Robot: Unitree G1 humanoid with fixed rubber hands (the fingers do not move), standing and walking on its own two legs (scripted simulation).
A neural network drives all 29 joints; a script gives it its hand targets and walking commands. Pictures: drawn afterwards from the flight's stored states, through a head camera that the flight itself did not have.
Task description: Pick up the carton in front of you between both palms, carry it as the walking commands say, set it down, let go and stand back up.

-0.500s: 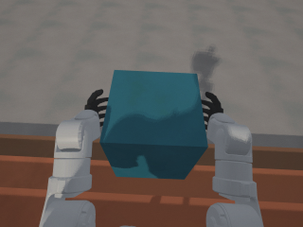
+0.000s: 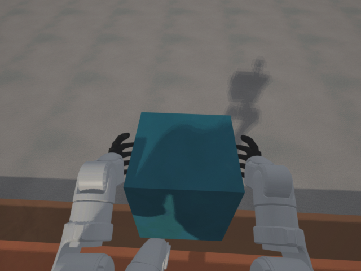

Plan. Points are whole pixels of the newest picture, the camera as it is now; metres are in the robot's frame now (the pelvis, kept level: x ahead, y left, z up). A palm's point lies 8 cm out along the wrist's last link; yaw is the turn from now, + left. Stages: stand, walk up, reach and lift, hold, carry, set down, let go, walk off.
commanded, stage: carry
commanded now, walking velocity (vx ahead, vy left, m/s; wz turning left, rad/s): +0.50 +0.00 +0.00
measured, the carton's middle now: (183, 179) +0.34 +0.04 -0.01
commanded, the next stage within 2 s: none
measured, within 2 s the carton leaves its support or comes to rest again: neither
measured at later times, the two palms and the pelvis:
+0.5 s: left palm (218, 106) +0.76 -0.06 -0.14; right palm (296, 117) +0.73 -0.35 -0.15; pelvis +0.41 -0.15 -0.24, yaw -2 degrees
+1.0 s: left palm (236, 82) +1.08 -0.16 -0.26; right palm (292, 87) +1.09 -0.46 -0.28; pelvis +0.75 -0.32 -0.36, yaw -4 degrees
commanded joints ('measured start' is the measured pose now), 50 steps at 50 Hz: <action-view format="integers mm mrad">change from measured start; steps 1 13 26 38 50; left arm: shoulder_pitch -807 -448 -702 -723 -570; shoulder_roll -1164 -820 -886 -1172 -896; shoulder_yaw -753 -455 -510 -732 -753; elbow -168 -51 -144 -202 -315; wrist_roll -479 -152 -212 -462 -456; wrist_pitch -69 -32 -32 -115 -74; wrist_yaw -284 -196 -194 -261 -229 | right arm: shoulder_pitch -563 -631 -693 -590 -442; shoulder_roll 1061 1004 1143 1031 779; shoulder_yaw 629 778 656 633 677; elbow -78 -113 25 -169 -320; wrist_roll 295 541 544 326 278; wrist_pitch -78 -49 -75 -146 -84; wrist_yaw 218 257 256 184 153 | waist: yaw -46 -191 20 -28 -8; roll -71 -112 -69 -152 -58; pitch -467 -537 -513 -613 -426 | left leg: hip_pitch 42 931 125 -210 366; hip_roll -60 295 17 37 -99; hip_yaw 104 -677 -14 11 185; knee -167 -347 560 231 -637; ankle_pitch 235 368 -244 -216 481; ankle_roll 25 409 15 -1 84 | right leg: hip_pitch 316 -605 646 580 316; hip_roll -219 -185 -248 -405 -164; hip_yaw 408 370 127 574 218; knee -152 434 -323 -301 91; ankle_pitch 552 -175 655 752 623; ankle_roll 188 230 145 42 252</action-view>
